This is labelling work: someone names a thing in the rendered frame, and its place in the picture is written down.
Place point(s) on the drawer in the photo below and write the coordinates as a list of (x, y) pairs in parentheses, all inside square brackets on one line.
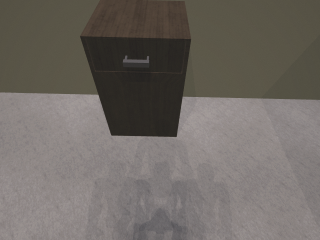
[(164, 55)]

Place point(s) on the handle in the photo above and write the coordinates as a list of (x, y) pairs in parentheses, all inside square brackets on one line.
[(136, 63)]

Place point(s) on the cabinet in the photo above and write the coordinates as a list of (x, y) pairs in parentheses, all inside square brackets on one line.
[(137, 103)]

